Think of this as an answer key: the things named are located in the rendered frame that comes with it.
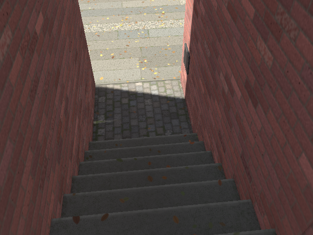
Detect stairs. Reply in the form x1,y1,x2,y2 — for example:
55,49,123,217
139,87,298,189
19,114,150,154
49,133,277,235

